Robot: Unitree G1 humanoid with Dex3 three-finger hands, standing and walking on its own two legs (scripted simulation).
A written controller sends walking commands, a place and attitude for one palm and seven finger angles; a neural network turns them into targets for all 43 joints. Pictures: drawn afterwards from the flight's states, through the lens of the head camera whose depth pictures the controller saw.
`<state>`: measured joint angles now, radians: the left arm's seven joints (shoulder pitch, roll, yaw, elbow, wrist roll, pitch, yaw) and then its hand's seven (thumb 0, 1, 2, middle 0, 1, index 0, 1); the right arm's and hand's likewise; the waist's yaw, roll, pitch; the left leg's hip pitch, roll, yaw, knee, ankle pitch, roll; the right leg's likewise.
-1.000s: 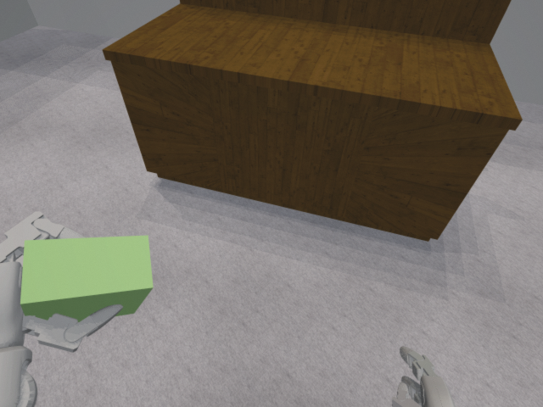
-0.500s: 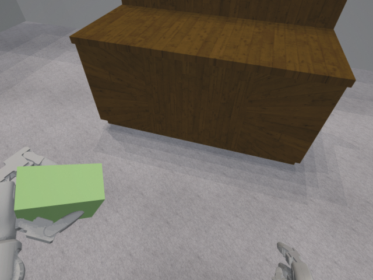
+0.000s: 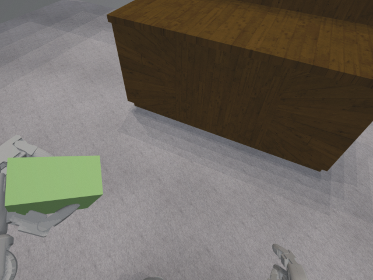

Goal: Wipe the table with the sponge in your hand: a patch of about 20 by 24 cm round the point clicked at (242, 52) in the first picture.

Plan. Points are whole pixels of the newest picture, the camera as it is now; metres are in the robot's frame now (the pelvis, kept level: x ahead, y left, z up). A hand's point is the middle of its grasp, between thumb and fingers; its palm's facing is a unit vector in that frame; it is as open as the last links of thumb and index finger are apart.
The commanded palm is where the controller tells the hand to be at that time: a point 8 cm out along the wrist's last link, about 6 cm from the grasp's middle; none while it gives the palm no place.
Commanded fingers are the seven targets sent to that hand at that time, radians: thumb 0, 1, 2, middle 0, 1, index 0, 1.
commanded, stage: walk to a spot facing it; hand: left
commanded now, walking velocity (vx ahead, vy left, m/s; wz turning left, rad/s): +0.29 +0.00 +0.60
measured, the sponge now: (67, 186) +0.23 +0.21 +0.15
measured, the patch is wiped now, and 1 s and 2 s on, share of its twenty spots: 0.00 0.00 0.00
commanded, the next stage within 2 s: none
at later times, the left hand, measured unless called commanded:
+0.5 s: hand out of the picture +0.20 +0.29 +0.19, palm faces +0.63 -0.65 -0.43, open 9.9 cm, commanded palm +0.15 +0.31 +0.19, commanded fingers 0.00 0.10 1.30 -1.20 -1.60 -1.20 -1.60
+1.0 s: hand out of the picture +0.28 +0.33 +0.19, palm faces +0.77 -0.49 -0.41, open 9.8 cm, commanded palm +0.22 +0.34 +0.19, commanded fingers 0.00 0.10 1.30 -1.20 -1.60 -1.20 -1.60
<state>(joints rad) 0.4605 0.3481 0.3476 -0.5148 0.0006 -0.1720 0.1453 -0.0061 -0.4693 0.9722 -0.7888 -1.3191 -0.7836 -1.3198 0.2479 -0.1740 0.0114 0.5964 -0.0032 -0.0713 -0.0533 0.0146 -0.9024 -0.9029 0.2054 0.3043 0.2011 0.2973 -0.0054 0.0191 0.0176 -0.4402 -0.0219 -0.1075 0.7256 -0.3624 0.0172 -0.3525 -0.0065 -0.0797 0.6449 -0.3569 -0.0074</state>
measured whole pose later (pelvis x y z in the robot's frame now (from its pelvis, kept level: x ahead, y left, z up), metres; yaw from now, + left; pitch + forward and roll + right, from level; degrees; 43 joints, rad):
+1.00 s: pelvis +0.20 +0.02 +0.00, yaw +27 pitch +0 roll +2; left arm 0.48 0.37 0.38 -0.59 -0.02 -0.21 0.20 0.00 -0.47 0.98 -0.79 -1.32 -0.78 -1.33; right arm 0.20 -0.26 -0.05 0.53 0.00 -0.05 -0.07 0.01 -0.91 -0.90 0.20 0.30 0.20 0.30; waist 0.03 -0.04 0.07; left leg -0.36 0.05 0.20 0.56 -0.14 0.04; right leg -0.22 -0.16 -0.22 0.82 -0.49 0.01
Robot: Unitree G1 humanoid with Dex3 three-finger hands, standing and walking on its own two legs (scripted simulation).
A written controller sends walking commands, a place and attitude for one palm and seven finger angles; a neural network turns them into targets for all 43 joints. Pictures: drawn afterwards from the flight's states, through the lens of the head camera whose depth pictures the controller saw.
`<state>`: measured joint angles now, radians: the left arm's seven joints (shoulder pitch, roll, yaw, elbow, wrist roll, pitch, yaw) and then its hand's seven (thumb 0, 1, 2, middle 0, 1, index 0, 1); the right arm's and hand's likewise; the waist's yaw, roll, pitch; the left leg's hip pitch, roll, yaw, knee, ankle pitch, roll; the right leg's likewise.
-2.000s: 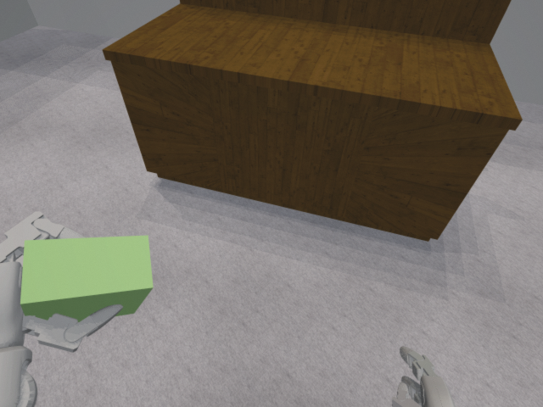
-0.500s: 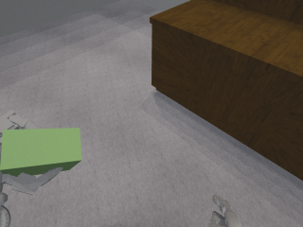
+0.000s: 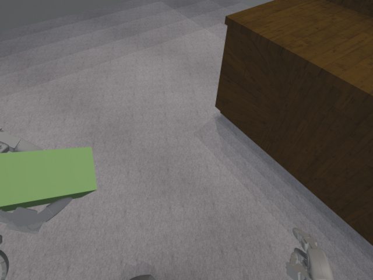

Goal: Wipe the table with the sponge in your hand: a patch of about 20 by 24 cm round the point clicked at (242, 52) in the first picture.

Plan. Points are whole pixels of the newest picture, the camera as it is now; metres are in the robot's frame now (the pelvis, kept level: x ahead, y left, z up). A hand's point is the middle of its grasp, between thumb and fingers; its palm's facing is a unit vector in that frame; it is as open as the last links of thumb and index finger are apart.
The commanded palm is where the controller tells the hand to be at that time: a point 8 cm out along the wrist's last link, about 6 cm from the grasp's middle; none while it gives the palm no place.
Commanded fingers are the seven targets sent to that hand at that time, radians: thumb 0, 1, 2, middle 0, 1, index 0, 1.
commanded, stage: walk to a spot facing it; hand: left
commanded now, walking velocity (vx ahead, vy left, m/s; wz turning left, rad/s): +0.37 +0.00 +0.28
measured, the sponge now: (58, 178) +0.22 +0.21 +0.18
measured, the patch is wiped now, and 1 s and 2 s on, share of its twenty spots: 0.00 0.00 0.00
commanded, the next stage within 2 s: turn to face it in 1.80 s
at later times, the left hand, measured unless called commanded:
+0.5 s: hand (73, 134) +0.30 +0.22 +0.18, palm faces +0.55 -0.72 -0.42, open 9.8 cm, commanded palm +0.24 +0.26 +0.20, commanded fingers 0.00 0.10 1.30 -1.20 -1.60 -1.20 -1.60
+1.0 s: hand (69, 84) +0.41 +0.26 +0.20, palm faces +0.62 -0.62 -0.47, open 9.8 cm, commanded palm +0.36 +0.28 +0.20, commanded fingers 0.00 0.10 1.30 -1.20 -1.60 -1.20 -1.60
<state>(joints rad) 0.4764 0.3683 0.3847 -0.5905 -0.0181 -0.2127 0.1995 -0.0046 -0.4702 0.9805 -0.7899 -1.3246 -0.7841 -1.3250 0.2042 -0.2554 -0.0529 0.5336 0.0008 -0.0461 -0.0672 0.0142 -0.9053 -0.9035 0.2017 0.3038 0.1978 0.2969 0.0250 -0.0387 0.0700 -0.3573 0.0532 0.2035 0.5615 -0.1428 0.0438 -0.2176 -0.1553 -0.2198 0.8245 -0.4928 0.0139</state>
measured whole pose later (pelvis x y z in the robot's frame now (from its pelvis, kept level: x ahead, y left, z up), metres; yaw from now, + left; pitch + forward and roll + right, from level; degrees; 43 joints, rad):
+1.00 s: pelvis +0.28 -0.03 +0.02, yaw +17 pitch +0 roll -2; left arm 0.49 0.39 0.38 -0.52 -0.02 -0.22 0.14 0.00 -0.47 0.99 -0.79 -1.33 -0.78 -1.33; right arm 0.24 -0.10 0.04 0.62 0.00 -0.09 -0.05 0.01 -0.90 -0.90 0.21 0.30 0.20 0.30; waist 0.03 0.05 0.04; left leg -0.23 0.10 0.08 0.55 -0.32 -0.02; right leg -0.37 -0.09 -0.18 0.62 -0.31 0.06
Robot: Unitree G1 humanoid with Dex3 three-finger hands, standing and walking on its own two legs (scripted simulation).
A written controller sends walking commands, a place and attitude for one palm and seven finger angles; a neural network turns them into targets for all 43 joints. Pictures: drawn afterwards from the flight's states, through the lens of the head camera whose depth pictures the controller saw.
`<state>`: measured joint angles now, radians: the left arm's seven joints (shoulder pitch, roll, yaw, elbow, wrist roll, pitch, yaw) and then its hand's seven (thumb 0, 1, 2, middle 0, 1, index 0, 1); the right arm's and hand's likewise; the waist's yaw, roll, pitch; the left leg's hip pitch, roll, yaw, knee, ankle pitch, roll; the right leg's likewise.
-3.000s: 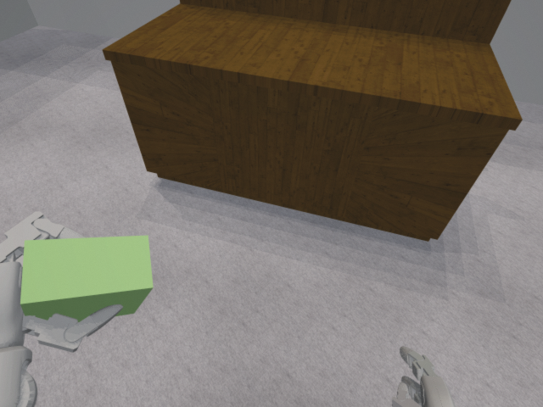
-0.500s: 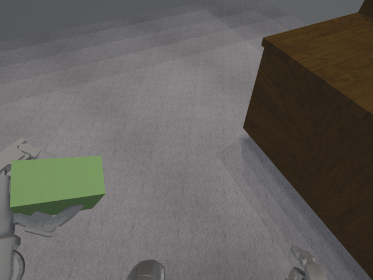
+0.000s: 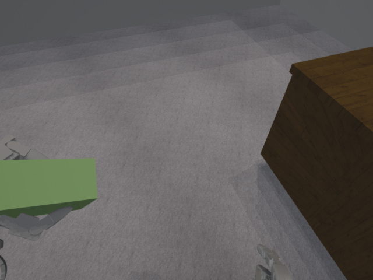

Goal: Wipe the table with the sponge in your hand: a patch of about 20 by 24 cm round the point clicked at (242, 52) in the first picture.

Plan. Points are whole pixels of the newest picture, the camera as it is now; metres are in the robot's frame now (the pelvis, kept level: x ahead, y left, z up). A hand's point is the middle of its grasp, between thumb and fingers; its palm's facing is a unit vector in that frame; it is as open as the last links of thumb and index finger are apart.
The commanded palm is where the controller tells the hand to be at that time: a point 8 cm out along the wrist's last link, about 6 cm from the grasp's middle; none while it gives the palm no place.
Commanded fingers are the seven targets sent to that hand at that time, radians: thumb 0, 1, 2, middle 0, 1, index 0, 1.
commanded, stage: walk to a spot facing it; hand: left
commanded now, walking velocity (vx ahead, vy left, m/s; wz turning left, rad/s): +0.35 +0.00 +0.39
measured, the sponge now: (61, 188) +0.21 +0.22 +0.16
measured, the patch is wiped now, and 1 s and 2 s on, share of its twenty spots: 0.00 0.00 0.00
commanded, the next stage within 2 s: turn to face it in 0.80 s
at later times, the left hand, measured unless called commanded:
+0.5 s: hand (41, 134) +0.31 +0.29 +0.18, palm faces +0.56 -0.73 -0.40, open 9.8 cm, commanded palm +0.23 +0.31 +0.18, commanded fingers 0.00 0.10 1.30 -1.20 -1.60 -1.20 -1.60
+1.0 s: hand (54, 115) +0.35 +0.29 +0.18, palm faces +0.65 -0.61 -0.45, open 9.8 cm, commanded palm +0.28 +0.31 +0.18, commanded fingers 0.00 0.10 1.30 -1.20 -1.60 -1.20 -1.60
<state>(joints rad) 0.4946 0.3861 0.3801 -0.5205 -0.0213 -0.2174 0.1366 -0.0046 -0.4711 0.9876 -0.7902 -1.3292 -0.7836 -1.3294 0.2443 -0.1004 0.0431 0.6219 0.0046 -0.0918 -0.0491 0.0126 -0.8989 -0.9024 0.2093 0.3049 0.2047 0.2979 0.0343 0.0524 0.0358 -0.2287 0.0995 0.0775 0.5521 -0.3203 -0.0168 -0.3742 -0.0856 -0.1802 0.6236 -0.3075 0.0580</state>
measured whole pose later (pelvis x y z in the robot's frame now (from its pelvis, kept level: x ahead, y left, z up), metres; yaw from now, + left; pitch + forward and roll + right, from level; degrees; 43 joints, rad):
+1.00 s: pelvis +0.24 -0.01 +0.00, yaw +21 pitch +0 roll +2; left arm 0.53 0.38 0.38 -0.63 -0.02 -0.21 0.17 0.00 -0.47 0.99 -0.79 -1.33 -0.78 -1.33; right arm 0.18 -0.27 -0.06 0.57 0.00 -0.03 -0.07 0.02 -0.91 -0.90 0.20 0.30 0.20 0.30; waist 0.00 -0.04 0.11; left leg -0.42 0.08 0.16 0.69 -0.31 -0.03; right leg -0.22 -0.17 -0.26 0.59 -0.34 0.02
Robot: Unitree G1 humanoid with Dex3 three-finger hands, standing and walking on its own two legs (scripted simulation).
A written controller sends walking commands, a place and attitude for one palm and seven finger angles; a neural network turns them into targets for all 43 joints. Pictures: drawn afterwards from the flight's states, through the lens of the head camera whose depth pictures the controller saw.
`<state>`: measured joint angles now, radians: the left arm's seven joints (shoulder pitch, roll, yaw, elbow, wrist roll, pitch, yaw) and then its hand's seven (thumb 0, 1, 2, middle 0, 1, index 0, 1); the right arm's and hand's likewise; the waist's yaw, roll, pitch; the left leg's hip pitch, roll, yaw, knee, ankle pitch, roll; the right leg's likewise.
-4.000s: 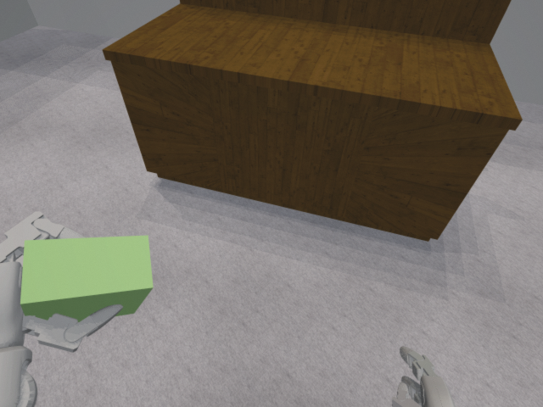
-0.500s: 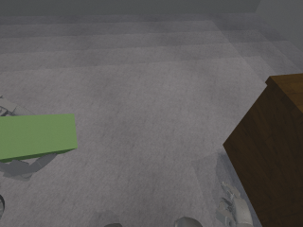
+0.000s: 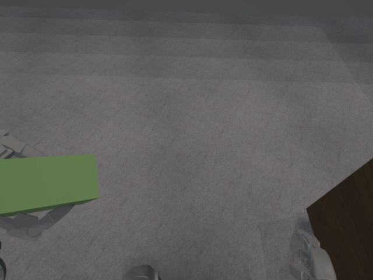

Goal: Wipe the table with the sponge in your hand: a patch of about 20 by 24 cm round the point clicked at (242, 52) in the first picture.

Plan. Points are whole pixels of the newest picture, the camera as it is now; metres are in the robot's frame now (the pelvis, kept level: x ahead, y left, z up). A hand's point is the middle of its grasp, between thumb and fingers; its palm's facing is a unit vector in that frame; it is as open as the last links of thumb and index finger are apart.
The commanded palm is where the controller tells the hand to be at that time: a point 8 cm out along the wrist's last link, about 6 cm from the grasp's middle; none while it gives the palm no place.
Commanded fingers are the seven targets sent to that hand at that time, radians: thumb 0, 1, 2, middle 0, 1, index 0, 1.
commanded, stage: turn to face it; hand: left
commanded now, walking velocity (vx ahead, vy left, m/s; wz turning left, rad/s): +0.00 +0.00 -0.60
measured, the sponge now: (60, 185) +0.22 +0.20 +0.16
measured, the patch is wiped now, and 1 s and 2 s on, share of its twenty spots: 0.00 0.00 0.00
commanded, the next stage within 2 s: none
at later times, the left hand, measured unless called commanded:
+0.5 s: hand (115, 158) +0.27 +0.13 +0.17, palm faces +0.21 -0.84 -0.50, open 9.8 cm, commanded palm +0.22 +0.19 +0.18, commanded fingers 0.00 0.10 1.30 -1.20 -1.60 -1.20 -1.60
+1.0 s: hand (140, 182) +0.23 +0.09 +0.18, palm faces -0.03 -0.90 -0.44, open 9.8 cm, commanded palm +0.20 +0.14 +0.18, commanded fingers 0.00 0.10 1.30 -1.20 -1.60 -1.20 -1.60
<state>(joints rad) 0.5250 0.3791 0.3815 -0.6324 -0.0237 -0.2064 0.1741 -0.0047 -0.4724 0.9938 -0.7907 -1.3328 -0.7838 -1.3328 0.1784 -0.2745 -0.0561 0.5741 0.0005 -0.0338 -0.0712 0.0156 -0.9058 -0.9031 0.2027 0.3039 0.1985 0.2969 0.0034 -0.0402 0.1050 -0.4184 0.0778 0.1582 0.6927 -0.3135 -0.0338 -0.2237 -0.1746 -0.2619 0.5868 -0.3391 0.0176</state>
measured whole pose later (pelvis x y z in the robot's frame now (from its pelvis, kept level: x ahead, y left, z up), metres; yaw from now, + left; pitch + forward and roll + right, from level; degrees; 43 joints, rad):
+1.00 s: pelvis -0.07 -0.02 +0.00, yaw -30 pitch +0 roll +2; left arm 0.44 0.38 0.37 -0.50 -0.02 -0.19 0.11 -0.01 -0.47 1.00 -0.79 -1.34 -0.78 -1.34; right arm 0.20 -0.20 -0.01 0.51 0.01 0.04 -0.01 0.01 -0.91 -0.90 0.20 0.30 0.20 0.30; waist 0.04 -0.04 0.03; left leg -0.21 0.06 0.12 0.51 -0.27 -0.03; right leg -0.56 0.12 0.03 0.90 -0.34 0.02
